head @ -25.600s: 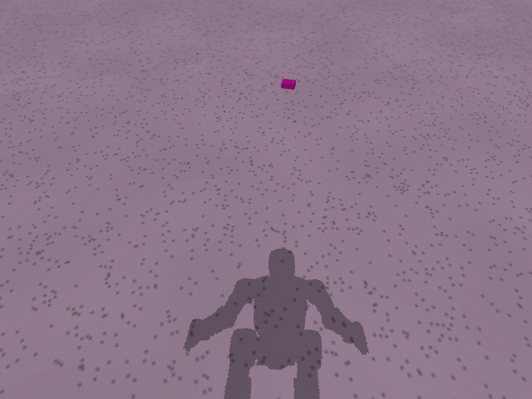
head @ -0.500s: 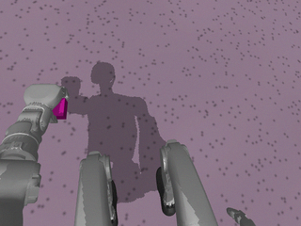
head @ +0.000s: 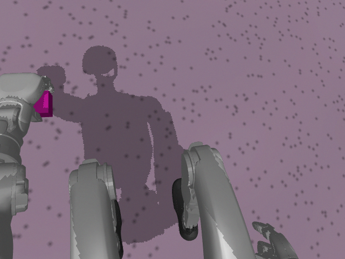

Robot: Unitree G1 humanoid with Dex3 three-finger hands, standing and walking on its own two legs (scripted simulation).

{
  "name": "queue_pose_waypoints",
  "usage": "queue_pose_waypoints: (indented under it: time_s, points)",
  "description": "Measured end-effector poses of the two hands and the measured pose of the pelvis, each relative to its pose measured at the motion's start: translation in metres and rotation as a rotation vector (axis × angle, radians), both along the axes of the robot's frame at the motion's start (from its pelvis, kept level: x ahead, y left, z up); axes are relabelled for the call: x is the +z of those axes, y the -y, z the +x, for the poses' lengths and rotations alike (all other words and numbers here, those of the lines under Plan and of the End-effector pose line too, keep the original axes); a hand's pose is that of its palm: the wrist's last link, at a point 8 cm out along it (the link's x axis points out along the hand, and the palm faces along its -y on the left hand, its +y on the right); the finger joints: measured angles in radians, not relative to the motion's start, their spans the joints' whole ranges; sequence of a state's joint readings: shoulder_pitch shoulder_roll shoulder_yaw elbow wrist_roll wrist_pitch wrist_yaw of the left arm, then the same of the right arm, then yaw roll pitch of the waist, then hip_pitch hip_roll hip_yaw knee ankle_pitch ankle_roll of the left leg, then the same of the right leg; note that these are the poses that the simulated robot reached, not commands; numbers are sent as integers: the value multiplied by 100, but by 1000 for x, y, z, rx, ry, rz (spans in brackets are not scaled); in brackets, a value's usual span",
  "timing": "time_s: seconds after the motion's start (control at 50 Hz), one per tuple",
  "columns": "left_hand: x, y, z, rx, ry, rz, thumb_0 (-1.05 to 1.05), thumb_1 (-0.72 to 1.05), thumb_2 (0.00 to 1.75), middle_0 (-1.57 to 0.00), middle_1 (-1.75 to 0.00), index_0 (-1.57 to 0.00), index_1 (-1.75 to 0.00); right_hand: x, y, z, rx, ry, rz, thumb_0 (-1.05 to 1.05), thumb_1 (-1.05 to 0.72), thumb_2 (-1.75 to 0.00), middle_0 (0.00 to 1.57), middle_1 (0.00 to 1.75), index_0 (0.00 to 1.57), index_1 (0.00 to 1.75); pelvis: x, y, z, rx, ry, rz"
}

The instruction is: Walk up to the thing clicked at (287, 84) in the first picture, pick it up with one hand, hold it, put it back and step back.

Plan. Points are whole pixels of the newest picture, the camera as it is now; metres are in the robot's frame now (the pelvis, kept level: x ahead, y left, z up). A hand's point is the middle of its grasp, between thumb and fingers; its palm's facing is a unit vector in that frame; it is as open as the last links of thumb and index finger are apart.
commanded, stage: crouch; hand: left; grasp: from above
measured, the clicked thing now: (30, 104) +0.48 +0.28 -0.19
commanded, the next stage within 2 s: lower in 0.52 s
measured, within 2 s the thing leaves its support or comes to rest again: neither
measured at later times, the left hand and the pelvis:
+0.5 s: hand (36, 107) +0.47 +0.27 -0.21, palm faces -0.47 +0.00 -0.88, open 8.4 cm; pelvis -0.01 +0.00 -0.05, yaw -2 degrees
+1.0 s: hand (44, 113) +0.47 +0.27 -0.27, palm faces -0.49 -0.03 -0.87, open 8.4 cm; pelvis +0.00 +0.00 -0.07, yaw -3 degrees
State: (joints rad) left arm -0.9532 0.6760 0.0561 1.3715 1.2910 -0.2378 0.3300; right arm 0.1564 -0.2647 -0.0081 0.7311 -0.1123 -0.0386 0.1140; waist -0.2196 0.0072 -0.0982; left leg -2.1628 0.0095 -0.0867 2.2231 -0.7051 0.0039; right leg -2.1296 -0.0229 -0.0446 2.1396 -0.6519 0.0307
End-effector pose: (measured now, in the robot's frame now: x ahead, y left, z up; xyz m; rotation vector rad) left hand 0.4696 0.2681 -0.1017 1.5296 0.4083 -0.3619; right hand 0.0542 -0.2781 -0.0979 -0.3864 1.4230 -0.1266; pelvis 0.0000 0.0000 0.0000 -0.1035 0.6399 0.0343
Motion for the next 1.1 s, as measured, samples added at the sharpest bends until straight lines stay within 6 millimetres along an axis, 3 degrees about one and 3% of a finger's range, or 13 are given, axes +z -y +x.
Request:
queue_pose_waypoints:
  time_s: [0.16,0.3,0.5,0.72,1.1]
  points:
    - [-21,-4,0,-16,0,-8,0,26,22,-85,-29,-88,-26,-16,-2,-25,-15,-51,-1,0,-92,-90,21,29,21,30,-22,-2,-5,-4,23,-10]
    - [-36,-6,4,-19,4,-2,0,27,22,-84,-30,-87,-27,-29,-7,-35,-14,-62,2,0,-92,-90,21,30,21,30,-38,-3,-8,-6,39,-18]
    - [-52,-7,10,-19,7,-1,0,27,22,-85,-30,-88,-26,-42,-11,-34,7,-65,11,0,-92,-90,21,30,21,30,-52,-3,-7,-12,46,-26]
    - [-66,-13,13,-8,-4,2,0,25,22,-86,-29,-89,-25,-43,-11,-28,25,-71,2,0,-92,-90,21,30,21,30,-58,-4,-4,-15,48,-37]
    - [-116,-9,13,-32,7,-40,0,25,23,-87,-29,-90,-26,-48,-7,-37,81,-123,-29,0,-92,-90,21,30,21,30,-80,-3,-2,-31,75,-59]
